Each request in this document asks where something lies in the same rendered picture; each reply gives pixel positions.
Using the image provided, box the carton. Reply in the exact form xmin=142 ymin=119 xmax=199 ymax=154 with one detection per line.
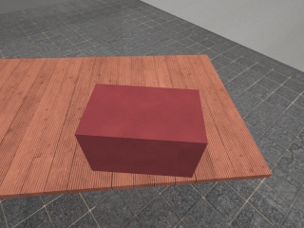
xmin=74 ymin=84 xmax=208 ymax=178

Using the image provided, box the table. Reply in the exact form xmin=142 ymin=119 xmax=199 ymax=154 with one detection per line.
xmin=0 ymin=54 xmax=273 ymax=200

